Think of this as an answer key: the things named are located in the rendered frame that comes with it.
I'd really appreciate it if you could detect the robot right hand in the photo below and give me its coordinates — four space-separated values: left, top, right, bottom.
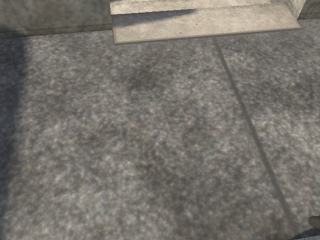
308 215 320 229

